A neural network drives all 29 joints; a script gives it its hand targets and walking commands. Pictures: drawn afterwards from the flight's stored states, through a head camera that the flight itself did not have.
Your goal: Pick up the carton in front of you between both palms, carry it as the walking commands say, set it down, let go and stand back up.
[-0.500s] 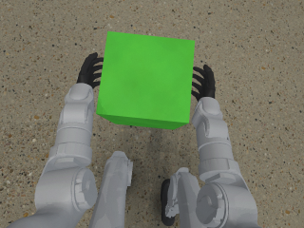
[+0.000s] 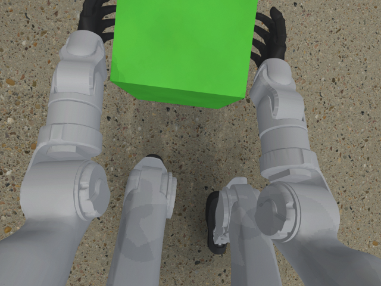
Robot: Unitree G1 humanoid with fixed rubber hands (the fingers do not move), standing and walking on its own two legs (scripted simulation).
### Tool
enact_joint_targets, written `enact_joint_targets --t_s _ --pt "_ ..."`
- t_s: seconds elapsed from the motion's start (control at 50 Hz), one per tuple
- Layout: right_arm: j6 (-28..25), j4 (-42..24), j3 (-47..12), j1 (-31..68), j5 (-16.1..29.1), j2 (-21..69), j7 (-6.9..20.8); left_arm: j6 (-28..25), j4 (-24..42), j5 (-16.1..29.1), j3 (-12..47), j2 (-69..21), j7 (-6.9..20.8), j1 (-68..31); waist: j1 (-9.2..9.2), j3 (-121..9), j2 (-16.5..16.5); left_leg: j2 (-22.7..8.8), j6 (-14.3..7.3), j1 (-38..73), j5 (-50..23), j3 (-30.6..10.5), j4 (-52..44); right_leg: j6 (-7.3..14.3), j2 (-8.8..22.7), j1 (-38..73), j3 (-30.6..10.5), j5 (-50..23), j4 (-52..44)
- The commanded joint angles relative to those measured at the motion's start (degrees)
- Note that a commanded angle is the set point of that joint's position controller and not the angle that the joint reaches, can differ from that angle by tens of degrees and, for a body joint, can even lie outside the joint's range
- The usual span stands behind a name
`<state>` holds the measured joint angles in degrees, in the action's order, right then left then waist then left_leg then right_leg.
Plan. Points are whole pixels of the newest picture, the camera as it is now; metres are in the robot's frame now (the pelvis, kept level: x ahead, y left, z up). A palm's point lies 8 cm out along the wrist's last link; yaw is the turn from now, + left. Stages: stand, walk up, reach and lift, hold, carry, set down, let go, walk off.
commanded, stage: set down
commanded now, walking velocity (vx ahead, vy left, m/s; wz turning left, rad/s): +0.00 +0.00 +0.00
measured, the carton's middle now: (183, 49) +0.53 +0.13 -0.22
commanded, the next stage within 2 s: none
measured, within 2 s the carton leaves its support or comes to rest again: rests again in 0.68 s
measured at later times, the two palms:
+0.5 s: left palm (112, 37) +0.52 +0.27 -0.24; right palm (250, 68) +0.55 -0.03 -0.24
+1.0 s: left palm (111, 45) +0.51 +0.28 -0.25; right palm (250, 73) +0.54 -0.03 -0.25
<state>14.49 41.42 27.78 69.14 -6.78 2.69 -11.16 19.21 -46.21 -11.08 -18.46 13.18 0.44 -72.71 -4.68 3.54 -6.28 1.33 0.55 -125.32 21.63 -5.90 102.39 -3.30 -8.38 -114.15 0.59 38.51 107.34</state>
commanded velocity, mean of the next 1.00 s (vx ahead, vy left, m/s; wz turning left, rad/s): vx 0.00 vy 0.00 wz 0.00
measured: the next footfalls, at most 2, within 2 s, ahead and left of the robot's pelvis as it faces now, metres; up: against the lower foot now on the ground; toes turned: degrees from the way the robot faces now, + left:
none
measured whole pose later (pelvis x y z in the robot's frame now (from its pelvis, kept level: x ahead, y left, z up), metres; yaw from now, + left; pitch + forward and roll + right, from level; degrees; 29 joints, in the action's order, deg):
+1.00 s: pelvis -0.03 +0.00 -0.08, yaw -2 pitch +32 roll -3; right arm 12.4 55.9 17.7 89.3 0.5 -7.6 -8.9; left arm 14.1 -62.1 -6.3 -18.5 25.7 7.4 -92.0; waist -6.8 29.6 -5.2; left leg -3.2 -0.8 -128.2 22.6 -3.2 118.3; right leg -5.4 -13.7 -119.0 -1.9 39.3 125.2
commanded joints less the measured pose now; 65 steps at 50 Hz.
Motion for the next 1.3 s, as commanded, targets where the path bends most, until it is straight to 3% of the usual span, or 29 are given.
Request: enact_joint_targets --t_s 0.0,0.24,0.28,0.34,0.42,0.62,0.76,1.0,1.28 --pt "-1.92 -2.84 -26.55 42.53 6.72 43.97 12.39 -3.15 3.42 7.35 21.62 -49.17 11.72 -34.3 -3.01 -68.22 11.49 3.91 1.81 66.22 -17.67 5.81 -2.51 0.54 -5.96 1.4 4.45 -10.28 -8.27" --pt "-2.3 -2.89 -31.65 54.59 13.85 39.55 11.38 -4.47 0.18 11.36 20.92 -39.93 13.39 -44.75 -6.4 -66.45 6.44 2.32 -0.01 59.35 -20.56 8.42 7.51 0.04 -4.96 6.88 4.54 -13.59 -0.29" --pt "-2.34 -3.15 -32.48 56.44 14.62 39.62 11.22 -4.95 1.45 12.83 20.73 -38.82 13.96 -47.4 -7.45 -65.42 3.75 2.49 -0.29 54.0 -20.75 8.81 8.34 0.3 -4.48 10.41 4.36 -15.07 1.15" --pt "-2.79 -4.67 -34.97 57.84 16.22 40.33 10.8 -5.55 1.7 15.09 21.26 -37.35 14.46 -48.54 -8.3 -66.45 1.8 2.23 -1.33 57.91 -27.17 7.82 10.43 -0.18 -4.21 9.87 4.33 -18.24 2.4" --pt "-3.67 -5.52 -37.33 58.2 17.74 40.62 10.92 -5.7 -0.63 16.25 20.86 -37.93 14.48 -46.86 -8.83 -66.62 1.92 1.7 -2.45 66.56 -35.37 5.77 12.56 -0.91 -3.63 1.8 4.47 -17.43 2.57" --pt "-3.31 0.78 -31.57 57.41 14.85 39.05 12.2 -6.18 -7.6 13.18 15.66 -35.7 17.13 -46.63 -8.65 -50.15 -1.62 1.17 -2.5 43.12 -18.25 7.45 12.34 0.33 -3.76 7.3 2.59 -14.72 3.35" --pt "-3.6 3.17 -29.47 58.01 13.84 35.23 12.78 -6.34 -9.77 11.58 13.96 -32.55 17.51 -46.12 -9.11 -42.83 -2.99 0.76 -3.08 40.8 -13.71 6.83 12.35 0.7 -3.27 4.65 2.7 -10.09 3.5" --pt "-3.37 9.85 -23.62 52.48 10.42 26.06 14.09 -5.53 -16.38 7.84 10.34 -26.82 18.05 -39.84 -7.05 -25.77 -2.68 0.43 -3.67 37.58 -3.94 4.4 11.85 1.19 -2.22 -1.41 2.47 -1.89 3.75" --pt "-3.54 15.06 -18.39 44.53 6.61 17.77 13.59 -5.53 -21.15 4.0 6.05 -18.4 17.56 -33.45 -5.69 -14.6 -1.66 0.2 -4.0 33.76 -0.21 3.04 12.38 0.71 -1.67 -1.98 1.43 -0.63 4.69"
